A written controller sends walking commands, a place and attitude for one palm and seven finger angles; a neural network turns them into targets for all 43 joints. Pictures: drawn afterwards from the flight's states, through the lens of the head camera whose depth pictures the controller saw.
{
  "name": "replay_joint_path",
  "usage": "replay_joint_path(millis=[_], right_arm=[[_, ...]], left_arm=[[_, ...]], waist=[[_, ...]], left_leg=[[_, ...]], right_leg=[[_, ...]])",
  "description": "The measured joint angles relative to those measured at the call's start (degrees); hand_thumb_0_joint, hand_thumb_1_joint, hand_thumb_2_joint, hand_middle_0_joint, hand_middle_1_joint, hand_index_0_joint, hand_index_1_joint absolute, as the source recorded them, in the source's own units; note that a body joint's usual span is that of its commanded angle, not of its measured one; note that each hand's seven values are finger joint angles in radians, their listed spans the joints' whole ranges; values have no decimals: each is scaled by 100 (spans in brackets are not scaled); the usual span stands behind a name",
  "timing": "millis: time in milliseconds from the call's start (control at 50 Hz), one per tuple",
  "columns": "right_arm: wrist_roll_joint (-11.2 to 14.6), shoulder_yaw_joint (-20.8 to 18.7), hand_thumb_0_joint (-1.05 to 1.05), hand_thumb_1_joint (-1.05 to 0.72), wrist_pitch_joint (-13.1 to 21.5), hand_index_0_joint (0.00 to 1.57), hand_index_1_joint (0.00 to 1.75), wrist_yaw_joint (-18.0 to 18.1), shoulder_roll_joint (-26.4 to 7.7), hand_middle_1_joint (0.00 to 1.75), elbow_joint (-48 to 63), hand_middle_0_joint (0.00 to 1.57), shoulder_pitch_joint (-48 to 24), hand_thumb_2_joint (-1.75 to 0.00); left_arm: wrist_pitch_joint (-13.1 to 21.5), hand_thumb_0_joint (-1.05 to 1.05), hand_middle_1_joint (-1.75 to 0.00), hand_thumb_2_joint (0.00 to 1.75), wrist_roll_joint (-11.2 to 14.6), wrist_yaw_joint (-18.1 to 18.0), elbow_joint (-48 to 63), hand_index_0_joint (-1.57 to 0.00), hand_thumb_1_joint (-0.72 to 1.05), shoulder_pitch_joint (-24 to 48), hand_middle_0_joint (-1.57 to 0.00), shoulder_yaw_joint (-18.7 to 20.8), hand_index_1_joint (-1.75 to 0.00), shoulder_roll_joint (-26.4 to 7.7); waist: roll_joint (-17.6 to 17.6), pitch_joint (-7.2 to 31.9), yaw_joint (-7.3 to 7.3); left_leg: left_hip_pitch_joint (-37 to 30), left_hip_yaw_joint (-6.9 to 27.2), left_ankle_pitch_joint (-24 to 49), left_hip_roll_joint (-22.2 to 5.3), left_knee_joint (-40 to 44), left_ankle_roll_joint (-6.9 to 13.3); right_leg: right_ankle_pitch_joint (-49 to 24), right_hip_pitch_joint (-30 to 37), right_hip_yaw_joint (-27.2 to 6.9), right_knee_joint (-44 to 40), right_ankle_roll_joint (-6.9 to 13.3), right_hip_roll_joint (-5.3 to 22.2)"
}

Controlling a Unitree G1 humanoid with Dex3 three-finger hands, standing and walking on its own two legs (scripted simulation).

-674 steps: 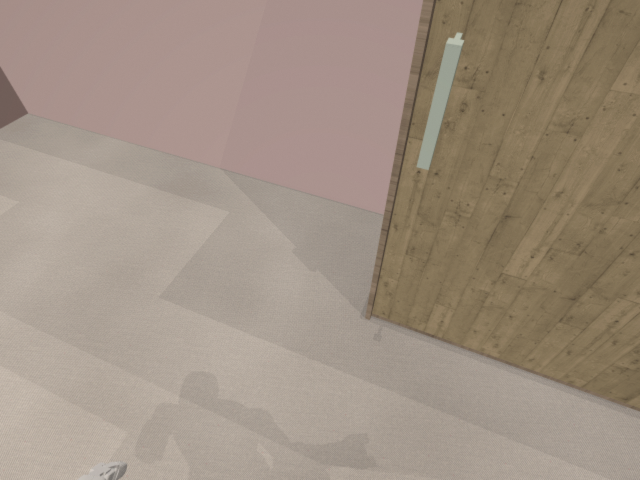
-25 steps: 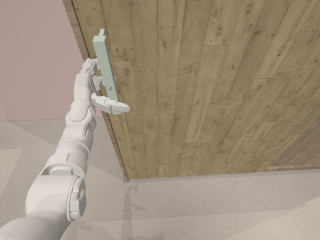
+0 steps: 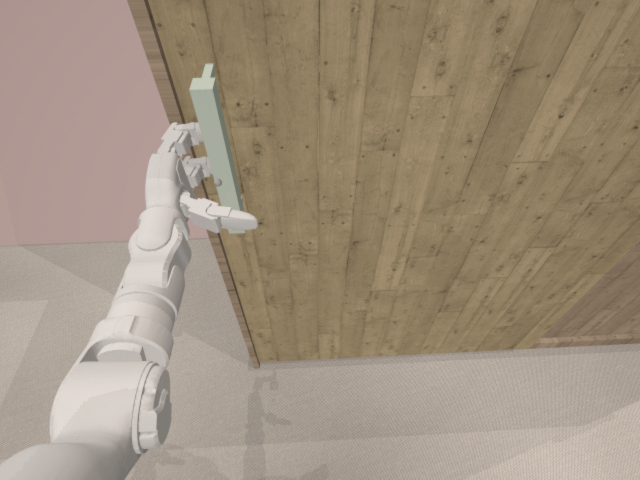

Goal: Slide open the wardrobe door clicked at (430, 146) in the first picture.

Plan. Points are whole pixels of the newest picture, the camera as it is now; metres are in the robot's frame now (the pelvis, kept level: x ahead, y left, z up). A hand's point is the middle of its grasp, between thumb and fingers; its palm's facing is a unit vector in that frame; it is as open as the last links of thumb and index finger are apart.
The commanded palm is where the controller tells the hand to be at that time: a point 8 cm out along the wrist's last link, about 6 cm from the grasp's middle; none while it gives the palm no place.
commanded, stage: slide the fingers in behind the handle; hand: left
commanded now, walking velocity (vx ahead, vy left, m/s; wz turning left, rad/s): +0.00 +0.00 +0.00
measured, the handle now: (225, 157) +0.52 +0.13 +0.12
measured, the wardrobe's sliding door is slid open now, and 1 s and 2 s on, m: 0.00 0.00 0.00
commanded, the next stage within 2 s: grip the handle and tug to test in 0.08 s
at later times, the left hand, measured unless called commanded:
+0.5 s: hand (219, 181) +0.45 +0.13 +0.14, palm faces +0.06 -1.00 +0.00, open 12.0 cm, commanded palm +0.42 +0.17 +0.13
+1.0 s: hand (220, 180) +0.46 +0.13 +0.14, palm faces +0.06 -1.00 +0.01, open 7.7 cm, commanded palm +0.42 +0.17 +0.13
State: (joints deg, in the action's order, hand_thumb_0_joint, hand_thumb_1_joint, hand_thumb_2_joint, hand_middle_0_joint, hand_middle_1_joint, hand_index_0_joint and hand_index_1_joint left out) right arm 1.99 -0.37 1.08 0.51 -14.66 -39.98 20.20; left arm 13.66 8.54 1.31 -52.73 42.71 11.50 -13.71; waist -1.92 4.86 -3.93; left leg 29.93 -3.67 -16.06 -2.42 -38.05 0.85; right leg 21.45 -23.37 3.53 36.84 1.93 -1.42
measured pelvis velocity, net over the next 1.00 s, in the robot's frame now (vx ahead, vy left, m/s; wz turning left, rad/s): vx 0.01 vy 0.00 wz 0.00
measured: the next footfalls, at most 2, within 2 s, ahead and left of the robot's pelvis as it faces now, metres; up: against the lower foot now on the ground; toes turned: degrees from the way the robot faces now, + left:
none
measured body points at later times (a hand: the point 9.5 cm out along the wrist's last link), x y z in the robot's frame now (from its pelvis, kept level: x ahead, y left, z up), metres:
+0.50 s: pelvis +0.00 +0.00 +0.00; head +0.03 +0.00 +0.45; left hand +0.44 +0.18 +0.14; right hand +0.07 -0.25 -0.12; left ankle +0.03 +0.11 -0.72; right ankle -0.03 -0.10 -0.72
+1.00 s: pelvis +0.01 +0.00 +0.00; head +0.04 +0.00 +0.45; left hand +0.45 +0.18 +0.14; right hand +0.07 -0.26 -0.12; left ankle +0.03 +0.11 -0.72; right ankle -0.03 -0.10 -0.72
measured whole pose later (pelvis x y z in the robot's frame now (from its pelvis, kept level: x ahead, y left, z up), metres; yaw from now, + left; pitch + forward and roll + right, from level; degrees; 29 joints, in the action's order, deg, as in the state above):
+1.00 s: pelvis +0.01 +0.00 +0.00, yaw +0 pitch +8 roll -1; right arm 1.8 -0.3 0.7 0.2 -14.3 -39.8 19.7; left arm 12.4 8.1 0.2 -50.9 42.1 10.7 -13.0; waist -1.8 5.1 -3.8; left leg 29.5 -3.5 -16.4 -2.2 -37.9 0.8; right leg 21.8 -22.8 3.5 36.5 1.9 -1.3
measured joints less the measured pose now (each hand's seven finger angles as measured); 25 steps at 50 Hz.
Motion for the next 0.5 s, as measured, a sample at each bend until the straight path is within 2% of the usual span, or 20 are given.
replay_joint_path(millis=[280,380,500], right_arm=[[-9,18,0,-90,56,20,30,-50,74,30,48,20,-104,-90],[-19,29,0,-90,57,20,30,-46,77,30,-8,20,-114,-90],[-19,33,0,-90,45,20,30,-34,65,30,-28,20,-93,-90]], left_arm=[[-75,-1,-117,31,-42,-256,253,-21,-48,-138,-25,-202,-117,148],[-85,-1,-119,36,-66,-271,191,-22,-36,-51,-26,-232,-119,153],[-90,-1,-123,46,-48,-212,113,-26,-13,2,-29,-186,-123,100]], waist=[[-1,5,52],[4,-6,65],[10,-2,46]], left_leg=[[-56,-5,-48,33,-34,20],[-31,21,-44,49,-42,21],[-24,27,-39,42,-30,15]], right_leg=[[45,63,-7,28,-27,33],[55,48,19,39,-27,45],[48,42,22,24,-19,36]])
